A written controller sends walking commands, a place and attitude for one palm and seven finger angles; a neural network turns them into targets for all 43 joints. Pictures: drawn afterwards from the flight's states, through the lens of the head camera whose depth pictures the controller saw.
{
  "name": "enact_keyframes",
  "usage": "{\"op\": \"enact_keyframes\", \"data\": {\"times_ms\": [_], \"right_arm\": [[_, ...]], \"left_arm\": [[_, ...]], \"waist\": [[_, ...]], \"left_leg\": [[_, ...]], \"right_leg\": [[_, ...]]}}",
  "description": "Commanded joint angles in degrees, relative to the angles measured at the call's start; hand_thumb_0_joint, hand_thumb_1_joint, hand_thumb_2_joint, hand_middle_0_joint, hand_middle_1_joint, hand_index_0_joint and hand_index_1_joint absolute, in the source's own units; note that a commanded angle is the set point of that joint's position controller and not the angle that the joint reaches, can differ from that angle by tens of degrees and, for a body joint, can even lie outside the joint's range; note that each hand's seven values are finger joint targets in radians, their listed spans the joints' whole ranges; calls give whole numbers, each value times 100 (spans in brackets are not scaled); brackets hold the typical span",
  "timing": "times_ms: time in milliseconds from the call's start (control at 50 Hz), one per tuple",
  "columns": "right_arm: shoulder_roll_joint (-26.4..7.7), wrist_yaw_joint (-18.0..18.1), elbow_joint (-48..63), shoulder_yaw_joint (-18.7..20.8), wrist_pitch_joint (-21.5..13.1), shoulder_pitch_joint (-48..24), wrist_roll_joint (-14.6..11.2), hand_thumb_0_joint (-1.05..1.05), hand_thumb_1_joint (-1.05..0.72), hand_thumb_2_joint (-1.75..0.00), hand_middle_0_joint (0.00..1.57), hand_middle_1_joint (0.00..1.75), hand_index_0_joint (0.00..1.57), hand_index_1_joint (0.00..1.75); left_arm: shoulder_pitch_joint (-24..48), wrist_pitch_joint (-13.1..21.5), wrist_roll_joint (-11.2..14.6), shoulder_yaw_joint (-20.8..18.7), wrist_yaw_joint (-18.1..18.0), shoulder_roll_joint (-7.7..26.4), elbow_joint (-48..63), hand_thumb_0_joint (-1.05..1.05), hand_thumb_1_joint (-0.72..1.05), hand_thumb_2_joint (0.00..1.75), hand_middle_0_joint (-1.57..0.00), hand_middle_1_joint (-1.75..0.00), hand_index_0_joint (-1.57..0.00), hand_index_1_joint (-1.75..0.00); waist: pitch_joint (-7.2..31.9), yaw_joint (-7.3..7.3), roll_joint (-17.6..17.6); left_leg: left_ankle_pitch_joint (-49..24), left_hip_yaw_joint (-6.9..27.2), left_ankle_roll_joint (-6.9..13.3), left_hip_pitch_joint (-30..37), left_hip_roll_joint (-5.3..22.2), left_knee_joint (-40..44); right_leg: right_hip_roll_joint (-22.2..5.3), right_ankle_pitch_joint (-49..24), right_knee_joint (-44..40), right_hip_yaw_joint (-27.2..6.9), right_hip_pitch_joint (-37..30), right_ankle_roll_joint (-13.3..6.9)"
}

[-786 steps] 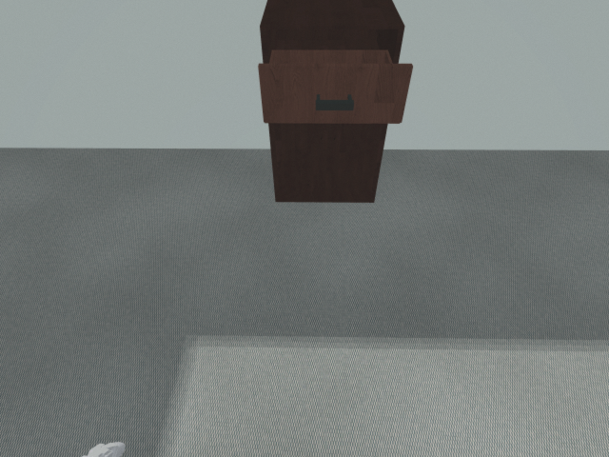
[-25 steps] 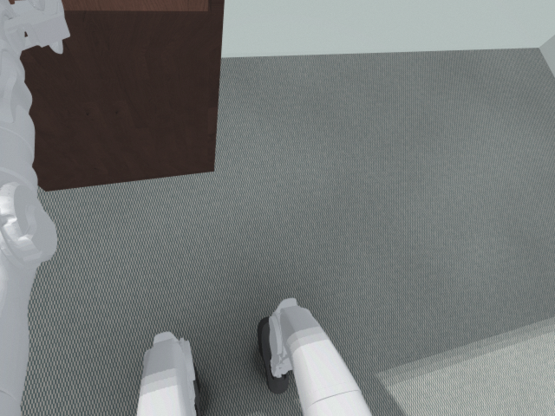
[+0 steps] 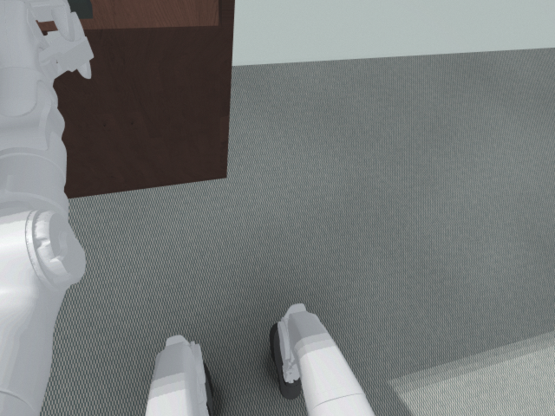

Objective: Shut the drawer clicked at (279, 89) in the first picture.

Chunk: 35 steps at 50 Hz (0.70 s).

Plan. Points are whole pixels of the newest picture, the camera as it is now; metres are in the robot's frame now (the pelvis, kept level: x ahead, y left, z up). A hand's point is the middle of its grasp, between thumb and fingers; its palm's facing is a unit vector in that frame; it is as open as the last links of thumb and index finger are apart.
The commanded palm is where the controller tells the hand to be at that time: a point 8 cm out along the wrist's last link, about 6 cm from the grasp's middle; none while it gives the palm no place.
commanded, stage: pull the fist back off the drawer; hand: left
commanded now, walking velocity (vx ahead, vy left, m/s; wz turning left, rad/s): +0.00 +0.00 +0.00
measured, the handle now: out of the picture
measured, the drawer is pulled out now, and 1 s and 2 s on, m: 0.00 0.00 0.00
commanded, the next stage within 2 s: draw the hand back to the body in 0.10 s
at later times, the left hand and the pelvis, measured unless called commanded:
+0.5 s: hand (21, 73) +0.50 +0.18 +0.12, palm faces +0.06 -1.00 -0.05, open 3.3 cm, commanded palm +0.46 +0.22 +0.13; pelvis +0.07 -0.01 +0.07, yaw +1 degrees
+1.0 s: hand out of the picture +0.34 +0.22 +0.22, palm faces +0.28 -0.92 -0.27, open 3.3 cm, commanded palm +0.30 +0.25 +0.23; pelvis +0.06 -0.01 +0.12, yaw +2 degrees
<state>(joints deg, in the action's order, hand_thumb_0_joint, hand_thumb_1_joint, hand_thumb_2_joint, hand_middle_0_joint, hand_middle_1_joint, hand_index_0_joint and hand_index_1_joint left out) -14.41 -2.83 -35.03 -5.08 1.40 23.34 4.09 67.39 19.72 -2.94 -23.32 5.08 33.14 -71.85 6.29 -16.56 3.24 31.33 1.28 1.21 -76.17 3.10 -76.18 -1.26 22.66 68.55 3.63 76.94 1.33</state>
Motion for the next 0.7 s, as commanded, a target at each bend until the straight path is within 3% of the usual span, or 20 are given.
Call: {"op": "enact_keyframes", "data": {"times_ms": [0,60,80,120,180,240,280,360,420,500,540,560,600,640,680], "right_arm": [[-1209,47,195,487,49,1131,-54,0,-90,-90,20,30,20,30],[-1162,37,207,527,90,1125,-55,0,-90,-90,20,30,20,30],[-1151,31,205,541,114,1121,-71,0,-90,-90,20,30,20,30],[-1146,50,214,559,158,1118,-73,0,-90,-90,20,30,20,30],[-1107,50,239,585,211,1101,-75,0,-90,-90,20,30,20,30],[-1094,10,589,692,293,991,-158,0,-90,-90,20,30,20,30],[-1034,-40,750,753,319,914,-261,0,-90,-90,20,30,20,30],[-967,14,945,805,314,720,-482,0,-90,-90,20,30,20,30],[-932,144,923,793,239,499,-584,0,-90,-90,20,30,20,30],[-868,238,850,775,77,278,-594,0,-90,-90,20,30,20,30],[-819,232,906,763,1,122,-613,0,-90,-90,20,30,20,30],[-807,234,942,762,-33,52,-625,0,-90,-90,20,30,20,30],[-791,240,1012,767,-69,-128,-652,0,-90,-90,20,30,20,30],[-798,260,1117,738,-123,-337,-681,0,-90,-90,20,30,20,30],[-811,316,1221,704,-160,-548,-713,0,-90,-90,20,30,20,30]], "left_arm": [[2474,508,226,-243,-70,1313,1618,0,90,90,-140,-160,-140,-160],[2407,625,208,-123,-68,1132,1802,0,90,90,-140,-160,-140,-160],[2218,621,221,-80,-55,1009,1682,0,90,90,-140,-160,-140,-160],[2120,663,257,-205,-49,1108,1752,0,90,90,-140,-160,-140,-160],[1891,739,332,-198,-17,965,1839,0,90,90,-140,-160,-140,-160],[601,827,526,-480,48,1151,3147,0,90,90,-140,-160,-140,-160],[-333,701,708,-120,147,650,3909,0,90,90,-140,-160,-140,-160],[-1877,114,1136,243,325,2,4531,0,90,90,-140,-160,-140,-160],[-2097,-88,1349,531,320,-431,4748,0,90,90,-140,-160,-140,-160],[-2458,129,1392,683,256,-598,5061,0,90,90,-140,-160,-140,-160],[-2872,229,1353,952,338,-821,5327,0,90,90,-140,-160,-140,-160],[-2945,254,1357,1065,404,-862,5573,0,90,90,-140,-160,-140,-160],[-3419,194,1388,1123,512,-897,5799,0,90,90,-140,-160,-140,-160],[-3734,30,1478,1115,576,-934,5932,0,90,90,-140,-160,-140,-160],[-3879,-140,1574,894,597,-729,6049,0,90,90,-140,-160,-140,-160]], "waist": [[3454,65,901],[3494,84,1039],[3431,92,910],[3475,123,706],[3525,197,793],[4672,821,1224],[4855,929,1244],[3744,953,46],[2726,862,-260],[2113,950,-26],[2081,1046,259],[2086,1084,611],[2059,1163,634],[1842,1227,328],[1614,1290,102]], "left_leg": [[-1733,332,51,2511,-117,1135],[-2096,299,34,2752,-129,1133],[-2154,286,31,2744,-130,1123],[-2295,231,50,2633,-142,1099],[-2658,177,25,2773,-160,1097],[-3895,129,-109,3880,-164,1392],[-4683,120,-162,4509,-133,1572],[-3978,-121,21,3915,-189,2175],[-3139,-241,45,3731,-224,2540],[-3017,-266,16,4157,-240,2792],[-3285,-237,-12,4488,-232,2889],[-3543,-233,-19,4760,-227,2904],[-3816,-183,-52,5058,-185,3005],[-3430,-159,-50,4986,-202,3180],[-3000,-158,-32,4864,-235,3372]], "right_leg": [[322,-616,-775,-46,-2127,-244],[326,-914,-759,-57,-2185,-249],[327,-971,-773,-54,-2214,-241],[330,-1222,-767,-94,-2497,-228],[320,-1633,-743,-107,-2665,-237],[323,-2505,-832,-122,-3576,-285],[355,-2905,-1048,-83,-3832,-268],[389,-3330,-1641,-95,-4949,-213],[382,-2952,-1988,-86,-5034,-148],[350,-2689,-2208,-74,-4997,-186],[322,-2699,-2249,-61,-5034,-216],[310,-2764,-2262,-69,-5006,-241],[291,-2775,-2334,-29,-5067,-235],[280,-2574,-2452,16,-5245,-233],[272,-2425,-2547,16,-5469,-243]]}}
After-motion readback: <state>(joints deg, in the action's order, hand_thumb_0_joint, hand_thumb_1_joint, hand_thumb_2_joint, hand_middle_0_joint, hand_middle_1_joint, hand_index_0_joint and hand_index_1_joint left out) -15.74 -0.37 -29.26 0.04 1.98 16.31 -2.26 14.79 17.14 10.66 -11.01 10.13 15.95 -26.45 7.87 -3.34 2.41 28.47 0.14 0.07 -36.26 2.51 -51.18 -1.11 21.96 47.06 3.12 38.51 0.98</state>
